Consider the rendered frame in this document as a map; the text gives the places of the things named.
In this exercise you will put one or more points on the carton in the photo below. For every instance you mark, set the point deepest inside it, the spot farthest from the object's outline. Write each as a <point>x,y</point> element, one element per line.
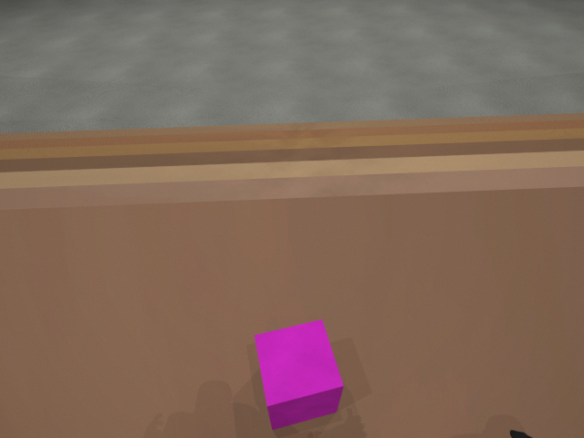
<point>300,375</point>

